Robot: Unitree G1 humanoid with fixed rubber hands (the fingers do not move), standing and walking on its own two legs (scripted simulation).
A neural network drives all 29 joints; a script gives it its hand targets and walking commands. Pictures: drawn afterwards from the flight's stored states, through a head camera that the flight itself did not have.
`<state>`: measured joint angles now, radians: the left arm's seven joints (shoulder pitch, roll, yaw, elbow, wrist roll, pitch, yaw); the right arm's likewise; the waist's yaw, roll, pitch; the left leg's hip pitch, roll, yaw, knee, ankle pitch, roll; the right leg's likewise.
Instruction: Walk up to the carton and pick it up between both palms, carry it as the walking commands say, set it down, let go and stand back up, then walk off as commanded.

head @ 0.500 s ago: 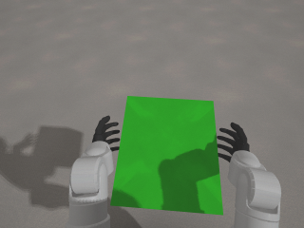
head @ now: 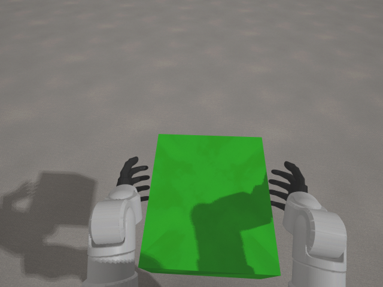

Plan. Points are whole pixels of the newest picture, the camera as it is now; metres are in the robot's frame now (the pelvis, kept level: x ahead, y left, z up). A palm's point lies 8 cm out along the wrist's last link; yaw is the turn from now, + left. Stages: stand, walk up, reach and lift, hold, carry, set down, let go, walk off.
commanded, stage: carry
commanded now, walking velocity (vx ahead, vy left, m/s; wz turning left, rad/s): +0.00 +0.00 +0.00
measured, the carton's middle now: (207, 203) +0.31 -0.01 +0.00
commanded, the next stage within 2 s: none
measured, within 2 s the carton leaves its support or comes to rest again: neither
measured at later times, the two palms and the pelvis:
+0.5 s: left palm (129, 179) +0.32 +0.16 +0.08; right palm (284, 182) +0.31 -0.15 +0.09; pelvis +0.04 +0.00 +0.00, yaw +0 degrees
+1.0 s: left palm (141, 174) +0.34 +0.14 +0.06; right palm (289, 178) +0.33 -0.18 +0.08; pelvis +0.06 -0.01 +0.00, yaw +0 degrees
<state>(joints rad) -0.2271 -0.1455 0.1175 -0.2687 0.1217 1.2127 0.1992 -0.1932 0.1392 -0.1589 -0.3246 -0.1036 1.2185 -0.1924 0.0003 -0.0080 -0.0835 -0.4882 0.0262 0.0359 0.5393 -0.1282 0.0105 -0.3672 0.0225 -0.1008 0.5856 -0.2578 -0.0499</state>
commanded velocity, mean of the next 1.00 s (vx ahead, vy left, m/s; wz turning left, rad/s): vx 0.00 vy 0.00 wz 0.00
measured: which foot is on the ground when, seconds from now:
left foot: down 0.00-1.00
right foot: down 0.00-1.00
